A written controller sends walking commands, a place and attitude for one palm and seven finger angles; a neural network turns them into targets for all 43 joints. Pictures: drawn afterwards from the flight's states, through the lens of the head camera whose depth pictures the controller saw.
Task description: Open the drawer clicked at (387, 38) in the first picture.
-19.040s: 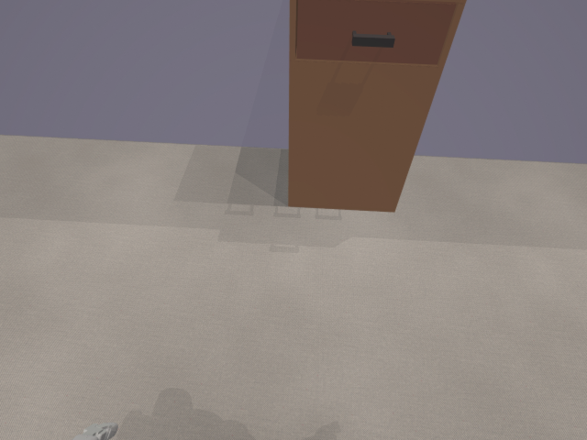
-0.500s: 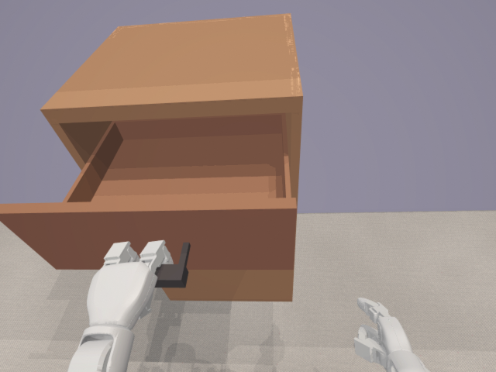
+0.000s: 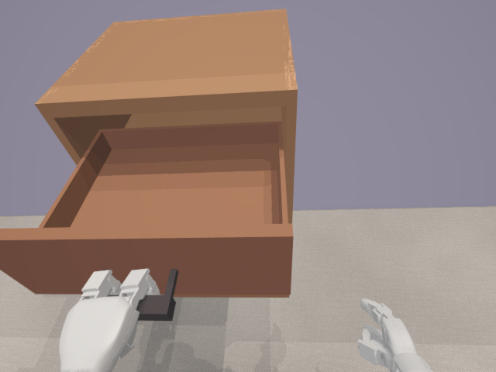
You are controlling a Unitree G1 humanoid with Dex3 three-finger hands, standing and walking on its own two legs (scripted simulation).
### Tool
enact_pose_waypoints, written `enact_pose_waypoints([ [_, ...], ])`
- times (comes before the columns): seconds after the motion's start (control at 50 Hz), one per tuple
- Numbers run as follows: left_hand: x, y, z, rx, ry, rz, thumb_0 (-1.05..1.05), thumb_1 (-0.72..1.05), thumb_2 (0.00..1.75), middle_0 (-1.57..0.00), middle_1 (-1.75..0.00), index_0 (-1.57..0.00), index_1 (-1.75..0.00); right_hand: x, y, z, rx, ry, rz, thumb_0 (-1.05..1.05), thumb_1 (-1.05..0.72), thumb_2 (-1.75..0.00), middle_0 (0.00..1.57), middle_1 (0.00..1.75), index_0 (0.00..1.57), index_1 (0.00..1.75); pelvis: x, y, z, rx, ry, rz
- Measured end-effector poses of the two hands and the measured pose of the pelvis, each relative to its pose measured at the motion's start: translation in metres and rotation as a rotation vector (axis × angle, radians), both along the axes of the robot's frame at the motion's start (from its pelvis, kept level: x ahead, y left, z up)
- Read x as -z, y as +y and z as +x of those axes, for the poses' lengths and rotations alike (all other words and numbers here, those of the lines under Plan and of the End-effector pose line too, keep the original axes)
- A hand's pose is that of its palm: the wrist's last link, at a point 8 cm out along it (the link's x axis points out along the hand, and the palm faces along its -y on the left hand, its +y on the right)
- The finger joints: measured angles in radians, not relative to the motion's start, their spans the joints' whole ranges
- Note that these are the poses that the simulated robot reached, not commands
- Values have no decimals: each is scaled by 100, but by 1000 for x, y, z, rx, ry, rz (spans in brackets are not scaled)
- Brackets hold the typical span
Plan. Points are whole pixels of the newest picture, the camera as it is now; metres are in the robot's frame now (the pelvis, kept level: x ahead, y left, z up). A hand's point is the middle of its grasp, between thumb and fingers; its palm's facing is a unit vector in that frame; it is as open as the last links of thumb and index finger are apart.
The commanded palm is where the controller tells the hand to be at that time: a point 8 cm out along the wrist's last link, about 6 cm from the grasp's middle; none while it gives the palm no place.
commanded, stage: pull the drawer open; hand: left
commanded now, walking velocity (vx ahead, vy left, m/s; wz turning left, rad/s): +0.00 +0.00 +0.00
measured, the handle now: (134, 291) +0.21 +0.20 +0.06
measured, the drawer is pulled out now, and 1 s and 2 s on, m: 0.29 0.29 0.27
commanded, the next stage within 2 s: open the thumb to release the handle in 0.24 s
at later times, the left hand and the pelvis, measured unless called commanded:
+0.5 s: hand (125, 331) +0.16 +0.20 +0.04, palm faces +0.07 -0.15 -0.99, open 6.3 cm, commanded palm +0.13 +0.21 +0.10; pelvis +0.00 +0.00 +0.00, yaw +0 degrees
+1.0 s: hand (126, 328) +0.17 +0.20 +0.04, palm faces +0.06 -0.17 -0.98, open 13.5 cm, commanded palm +0.13 +0.22 +0.09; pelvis +0.00 +0.00 +0.00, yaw +0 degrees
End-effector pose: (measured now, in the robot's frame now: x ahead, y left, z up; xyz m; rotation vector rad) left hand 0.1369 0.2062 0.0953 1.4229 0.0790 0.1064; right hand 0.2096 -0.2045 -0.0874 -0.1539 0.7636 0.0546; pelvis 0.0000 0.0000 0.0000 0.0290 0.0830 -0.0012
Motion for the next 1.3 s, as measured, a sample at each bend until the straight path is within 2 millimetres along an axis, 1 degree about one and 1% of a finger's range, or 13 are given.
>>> enact_pose_waypoints([
  [0.12, 0, -1, -9, -1, 7, 0, 6, 63, 77, -30, -134, -42, -135, -1, 1, 0, -9, -8, 6, 1, -91, -90, 19, 30, 20, 30, 0, -2, -1, 2, -1, 0],
  [0.22, -1, -1, -9, 1, 8, -7, 6, 64, 76, -29, -134, -42, -135, -3, -1, 0, -8, -16, 8, 1, -91, -90, 20, 30, 20, 30, 1, -2, -1, 8, 3, 0],
  [0.34, -1, 0, -10, 3, 14, -21, 7, 64, 73, -28, -134, -42, -135, -6, -8, 0, 6, -26, 7, 1, -91, -90, 20, 30, 20, 30, 1, -1, 3, 22, 17, 0],
  [0.42, 0, 1, -5, 13, -9, 5, 5, 63, 75, -31, -135, -42, -135, -1, -12, 1, 4, -6, -30, 1, -91, -90, 20, 30, 20, 30, 3, 1, 2, 3, 19, -4],
  [0.5, 0, 1, 1, -3, -40, -6, 4, 59, 76, -35, -134, -41, -134, 6, -10, -1, 10, 21, -32, 1, -91, -90, 19, 30, 20, 30, 4, 3, 1, -6, 20, -4],
  [0.6, -1, 1, 7, -18, -44, -14, 2, 43, 70, -38, -132, -39, -131, 8, 1, -1, 6, 31, -8, 1, -91, -90, 19, 30, 20, 30, 2, 3, 2, -4, 13, -1],
  [0.74, -3, 1, 7, -9, -17, -15, 1, 5, 54, -38, -129, -36, -126, 1, 15, 3, -14, 7, 21, 2, -91, -90, 19, 30, 20, 30, -1, 2, 2, -2, -3, -2],
  [0.82, -4, 2, 6, 2, -8, -19, 1, -19, 44, -37, -127, -34, -124, -4, 17, 6, -22, -8, 20, 1, -91, -90, 20, 30, 20, 30, -3, 2, 1, 0, -7, -5],
  [0.9, -3, 3, 5, 8, -10, -23, 0, -35, 37, -36, -126, -33, -122, -7, 14, 8, -22, -15, 6, 1, -91, -90, 20, 30, 20, 30, -3, 3, 0, -1, -7, -7],
  [0.96, -2, 3, 5, 11, -18, -23, 0, -41, 34, -36, -126, -33, -121, -7, 11, 8, -19, -15, -5, 1, -91, -90, 20, 30, 20, 30, -3, 4, -1, -2, -5, -8],
  [1.04, 0, 2, 6, 2, -43, -24, 0, -46, 32, -36, -126, -32, -121, -6, 7, 6, -16, -4, -20, 1, -91, -90, 20, 30, 20, 30, -2, 5, -3, -6, 0, -9],
  [1.14, 1, 2, 9, -6, -59, -15, 0, -49, 31, -37, -126, -32, -120, -3, 7, 1, -7, 9, -22, 1, -91, -90, 19, 30, 20, 30, -2, 6, -5, -8, -4, -9],
  [1.3, 0, 1, 21, -21, -46, -13, 0, -49, 31, -36, -126, -32, -120, -3, 14, -5, 4, 8, -4, 1, -91, -90, 19, 30, 20, 30, -4, 6, -9, -10, -25, -9],
])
